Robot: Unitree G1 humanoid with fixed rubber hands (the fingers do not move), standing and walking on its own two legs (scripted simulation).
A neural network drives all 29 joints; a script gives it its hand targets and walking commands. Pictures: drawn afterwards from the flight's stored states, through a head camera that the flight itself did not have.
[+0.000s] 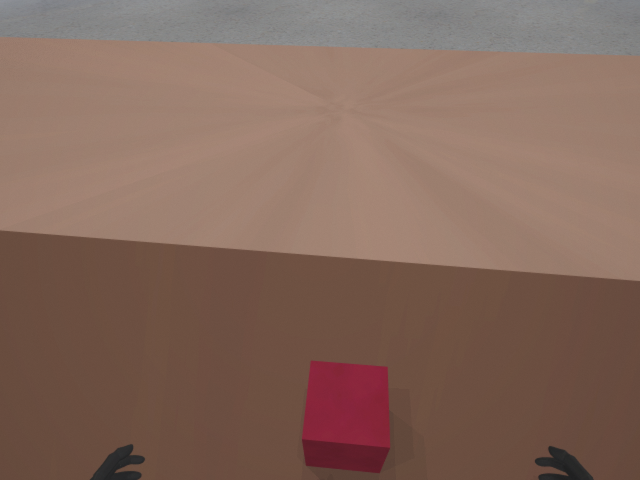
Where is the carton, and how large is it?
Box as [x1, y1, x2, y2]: [302, 361, 389, 472]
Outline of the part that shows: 311,361 302,434 302,442 306,465 379,472 389,448 387,367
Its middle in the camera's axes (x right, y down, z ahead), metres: +0.07 +0.50 +1.07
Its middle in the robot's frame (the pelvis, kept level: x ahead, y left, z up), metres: +0.42 -0.04 -0.65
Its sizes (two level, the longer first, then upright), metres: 0.210 0.200 0.250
